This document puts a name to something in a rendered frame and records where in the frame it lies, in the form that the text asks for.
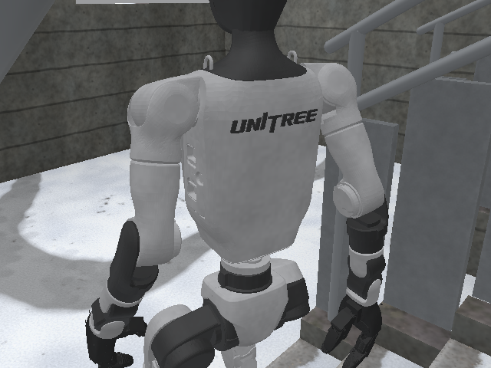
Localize stairs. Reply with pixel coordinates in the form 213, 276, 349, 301
266, 338, 491, 368

